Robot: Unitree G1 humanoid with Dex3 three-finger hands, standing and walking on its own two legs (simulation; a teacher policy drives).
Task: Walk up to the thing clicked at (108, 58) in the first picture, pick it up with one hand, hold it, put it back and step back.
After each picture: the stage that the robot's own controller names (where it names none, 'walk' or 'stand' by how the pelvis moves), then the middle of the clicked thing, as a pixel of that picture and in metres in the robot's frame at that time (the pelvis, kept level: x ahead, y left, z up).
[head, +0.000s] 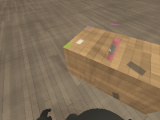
stand; (113, 50) +0.70 -0.21 -0.04
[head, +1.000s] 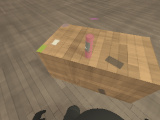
walk; (88, 47) +0.64 +0.06 -0.01
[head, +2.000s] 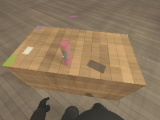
stand; (66, 54) +0.51 +0.21 +0.00
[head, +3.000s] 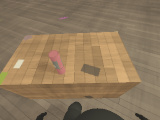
stand; (58, 63) +0.42 +0.29 -0.03
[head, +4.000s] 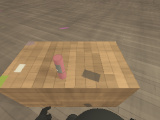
stand; (60, 68) +0.42 +0.26 -0.03
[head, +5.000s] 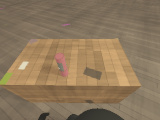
stand; (62, 66) +0.44 +0.26 -0.04
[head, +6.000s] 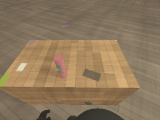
stand; (61, 67) +0.43 +0.26 -0.04
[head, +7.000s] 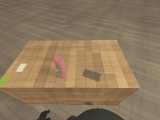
stand; (61, 68) +0.42 +0.26 -0.04
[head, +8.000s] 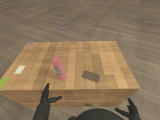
rise first; (59, 69) +0.41 +0.28 -0.04
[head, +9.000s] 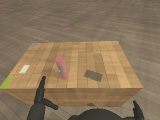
go down; (62, 68) +0.42 +0.27 -0.04
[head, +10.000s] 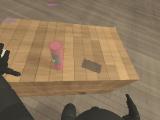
go down; (57, 57) +0.42 +0.23 +0.02
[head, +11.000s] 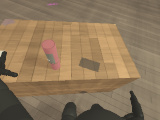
approach; (53, 57) +0.42 +0.25 +0.03
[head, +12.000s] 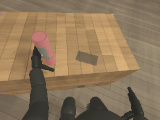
close in; (46, 51) +0.44 +0.26 +0.06
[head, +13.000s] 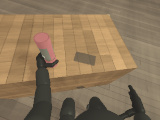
lift; (48, 53) +0.44 +0.24 +0.06
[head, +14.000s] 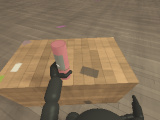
lift; (62, 62) +0.33 +0.18 +0.16
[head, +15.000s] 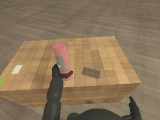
hold; (63, 63) +0.35 +0.18 +0.13
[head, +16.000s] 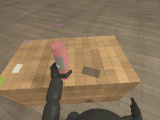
hold; (62, 63) +0.33 +0.18 +0.15
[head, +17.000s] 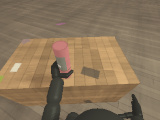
hold; (64, 62) +0.33 +0.17 +0.16
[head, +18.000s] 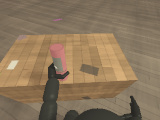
crouch; (60, 64) +0.34 +0.20 +0.11
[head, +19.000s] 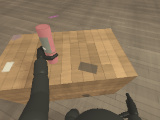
lower; (48, 46) +0.46 +0.26 +0.15
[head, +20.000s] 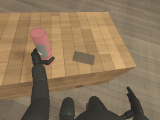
lower; (44, 50) +0.45 +0.25 +0.06
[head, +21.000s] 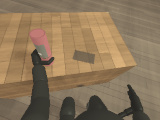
lower; (44, 50) +0.45 +0.25 +0.07
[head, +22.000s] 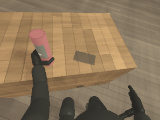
lower; (44, 50) +0.45 +0.26 +0.06
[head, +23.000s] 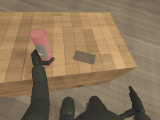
lower; (44, 50) +0.45 +0.26 +0.06
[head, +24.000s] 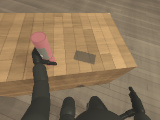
withdraw; (45, 52) +0.44 +0.25 +0.06
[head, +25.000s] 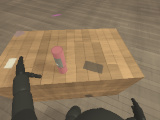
sink last; (60, 61) +0.42 +0.23 +0.02
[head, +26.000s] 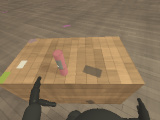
stand; (61, 64) +0.43 +0.27 +0.01
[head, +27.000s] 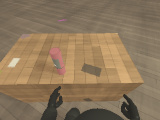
stand; (58, 62) +0.42 +0.26 +0.02
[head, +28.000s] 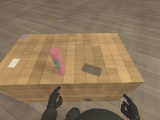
stand; (59, 62) +0.42 +0.26 +0.03
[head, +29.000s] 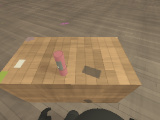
stand; (61, 64) +0.43 +0.25 -0.01
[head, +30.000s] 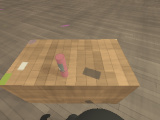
stand; (62, 66) +0.44 +0.25 -0.04
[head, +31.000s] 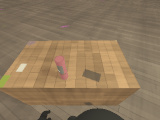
stand; (62, 68) +0.42 +0.25 -0.04
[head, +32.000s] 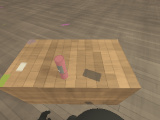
stand; (62, 68) +0.41 +0.25 -0.04
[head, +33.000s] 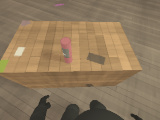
walk; (67, 52) +0.50 +0.20 -0.03
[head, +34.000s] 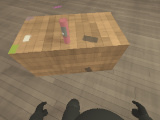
walk; (65, 32) +0.74 +0.30 -0.01
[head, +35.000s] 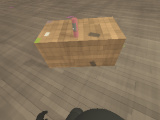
stand; (75, 28) +1.06 +0.28 -0.03
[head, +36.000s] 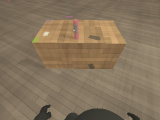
stand; (76, 29) +1.02 +0.23 -0.04
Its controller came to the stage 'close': yes
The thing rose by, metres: 0.25
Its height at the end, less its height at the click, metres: +0.00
